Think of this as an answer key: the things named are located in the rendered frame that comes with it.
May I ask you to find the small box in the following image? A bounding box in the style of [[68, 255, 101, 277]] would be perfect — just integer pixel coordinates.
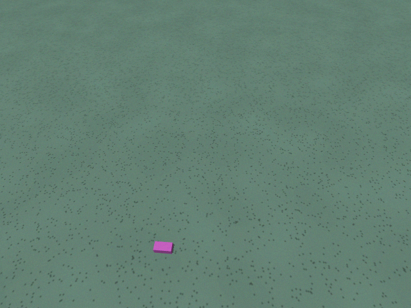
[[153, 241, 173, 254]]

